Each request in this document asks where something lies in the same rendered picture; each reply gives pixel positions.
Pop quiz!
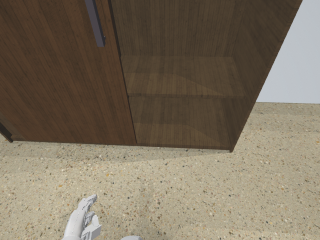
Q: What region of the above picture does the handle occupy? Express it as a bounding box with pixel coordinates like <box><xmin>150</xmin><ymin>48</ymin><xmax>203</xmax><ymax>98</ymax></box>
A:
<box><xmin>84</xmin><ymin>0</ymin><xmax>106</xmax><ymax>47</ymax></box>

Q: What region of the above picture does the robot left hand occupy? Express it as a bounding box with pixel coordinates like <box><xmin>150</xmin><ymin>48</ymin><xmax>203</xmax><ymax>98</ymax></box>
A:
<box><xmin>63</xmin><ymin>194</ymin><xmax>102</xmax><ymax>240</ymax></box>

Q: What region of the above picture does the wardrobe door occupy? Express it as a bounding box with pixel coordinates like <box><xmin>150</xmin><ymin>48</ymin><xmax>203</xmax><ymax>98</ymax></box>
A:
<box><xmin>0</xmin><ymin>0</ymin><xmax>137</xmax><ymax>145</ymax></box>
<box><xmin>0</xmin><ymin>111</ymin><xmax>21</xmax><ymax>135</ymax></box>

